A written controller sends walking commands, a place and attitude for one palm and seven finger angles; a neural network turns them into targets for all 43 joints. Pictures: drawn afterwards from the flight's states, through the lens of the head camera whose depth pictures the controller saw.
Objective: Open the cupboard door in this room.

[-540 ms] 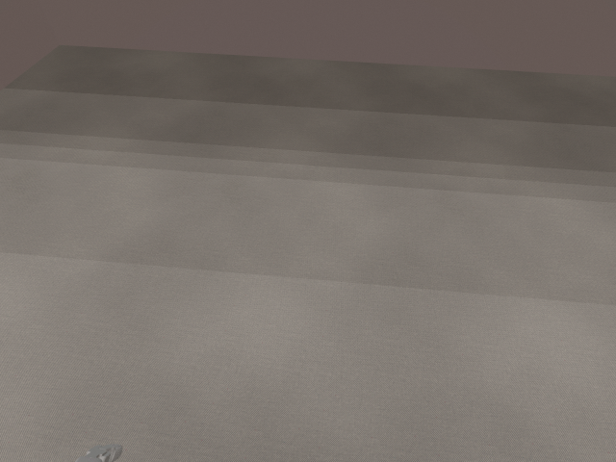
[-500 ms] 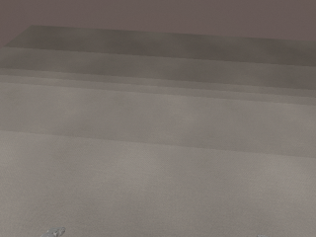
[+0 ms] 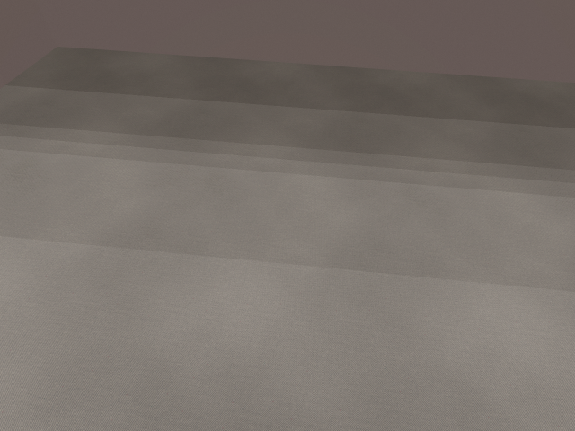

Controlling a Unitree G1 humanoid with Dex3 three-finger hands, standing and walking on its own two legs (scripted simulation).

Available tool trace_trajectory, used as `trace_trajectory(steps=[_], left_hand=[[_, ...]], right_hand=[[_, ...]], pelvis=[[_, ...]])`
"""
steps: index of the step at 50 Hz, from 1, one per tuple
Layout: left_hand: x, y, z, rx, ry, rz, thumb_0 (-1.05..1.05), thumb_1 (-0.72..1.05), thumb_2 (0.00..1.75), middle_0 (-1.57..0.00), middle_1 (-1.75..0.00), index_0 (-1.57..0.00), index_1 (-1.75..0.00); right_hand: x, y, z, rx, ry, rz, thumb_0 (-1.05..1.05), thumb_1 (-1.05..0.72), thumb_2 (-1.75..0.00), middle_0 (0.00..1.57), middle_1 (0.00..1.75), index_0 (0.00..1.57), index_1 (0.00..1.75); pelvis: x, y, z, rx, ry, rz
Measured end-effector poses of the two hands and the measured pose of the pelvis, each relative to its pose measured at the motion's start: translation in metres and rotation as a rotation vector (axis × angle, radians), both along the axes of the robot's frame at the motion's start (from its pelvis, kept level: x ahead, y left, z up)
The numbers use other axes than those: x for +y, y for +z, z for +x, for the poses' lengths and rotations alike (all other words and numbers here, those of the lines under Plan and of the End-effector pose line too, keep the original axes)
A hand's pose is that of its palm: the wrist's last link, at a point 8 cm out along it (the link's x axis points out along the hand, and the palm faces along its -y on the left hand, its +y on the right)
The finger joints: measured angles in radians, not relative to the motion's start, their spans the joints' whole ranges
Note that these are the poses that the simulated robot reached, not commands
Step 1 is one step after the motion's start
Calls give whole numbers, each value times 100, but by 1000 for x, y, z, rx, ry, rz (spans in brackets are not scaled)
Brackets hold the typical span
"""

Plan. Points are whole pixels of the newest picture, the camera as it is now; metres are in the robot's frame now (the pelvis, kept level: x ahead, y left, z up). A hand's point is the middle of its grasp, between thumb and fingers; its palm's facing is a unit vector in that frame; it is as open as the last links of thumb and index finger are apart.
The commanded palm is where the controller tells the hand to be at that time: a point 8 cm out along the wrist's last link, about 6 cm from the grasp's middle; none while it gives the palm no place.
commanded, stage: stand and wait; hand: left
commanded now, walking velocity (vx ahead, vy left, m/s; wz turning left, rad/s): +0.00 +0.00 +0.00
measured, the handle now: out of the picture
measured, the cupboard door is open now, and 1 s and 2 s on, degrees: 0 0 0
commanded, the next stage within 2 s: turn or walk to find it in 0.36 s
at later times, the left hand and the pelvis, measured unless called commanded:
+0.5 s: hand out of the picture +0.06 +0.24 -0.15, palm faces -0.01 -0.94 -0.34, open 7.4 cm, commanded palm none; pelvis -0.02 +0.00 +0.00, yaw +1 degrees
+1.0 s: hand out of the picture +0.00 +0.20 -0.17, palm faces +0.21 -0.94 -0.27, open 7.4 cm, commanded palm none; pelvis -0.05 -0.02 -0.01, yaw +12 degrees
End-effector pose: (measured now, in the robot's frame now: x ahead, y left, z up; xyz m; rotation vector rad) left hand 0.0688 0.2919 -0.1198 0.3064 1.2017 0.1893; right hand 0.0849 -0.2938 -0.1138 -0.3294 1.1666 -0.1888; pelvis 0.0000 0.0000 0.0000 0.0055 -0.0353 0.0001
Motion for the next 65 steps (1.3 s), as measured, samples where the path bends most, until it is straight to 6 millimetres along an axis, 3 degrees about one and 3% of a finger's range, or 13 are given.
trace_trajectory(steps=[11,25,30,39,43,47,52,57,61,65], left_hand=[[2,3,-12,20,-2,12,0,90,90,-20,-30,-21,-30],[-5,2,-12,-6,4,4,0,90,90,-20,-30,-21,-30],[-15,-7,-23,-9,40,-17,0,90,90,-20,-30,-20,-30],[-27,-35,-62,48,111,-92,0,90,90,-20,-30,-20,-30],[-32,-29,-73,47,156,-91,0,90,90,-20,-30,-20,-30],[-41,-18,-81,14,202,-81,1,90,90,-20,-30,-20,-30],[-56,-13,-100,-36,248,-43,0,90,90,-20,-30,-20,-30],[-69,-6,-133,-18,307,-41,0,90,90,-20,-30,-20,-30],[-74,-8,-157,5,355,-60,0,90,90,-20,-30,-20,-30],[-74,-16,-183,29,411,-87,0,90,90,-20,-30,-21,-30]], right_hand=[[-4,-4,-28,49,-18,5,1,-91,-90,21,30,20,30],[-1,-7,-33,47,-11,18,1,-91,-90,21,30,20,30],[12,-16,-35,70,9,43,1,-91,-90,20,30,20,30],[56,-31,-49,108,36,105,1,-91,-90,20,30,20,30],[65,-31,-60,137,53,129,1,-91,-90,21,30,20,30],[59,-33,-64,164,76,140,1,-91,-90,21,30,20,30],[35,-45,-56,157,106,144,1,-91,-90,21,30,20,30],[20,-36,-33,129,149,121,1,-91,-90,21,30,20,30],[21,-28,-16,112,196,100,1,-91,-90,20,30,20,30],[38,-22,2,106,267,77,1,-91,-90,20,30,20,30]], pelvis=[[-2,2,-10,-2,-2,0],[-4,0,-17,2,13,1],[-3,-5,-22,16,44,-3],[7,-17,-31,32,94,-4],[2,-12,-37,44,132,-9],[-8,-8,-43,54,175,-19],[-27,-15,-51,49,227,-9],[-32,-7,-55,25,282,11],[-31,-5,-58,25,327,21],[-24,-6,-62,35,367,20]])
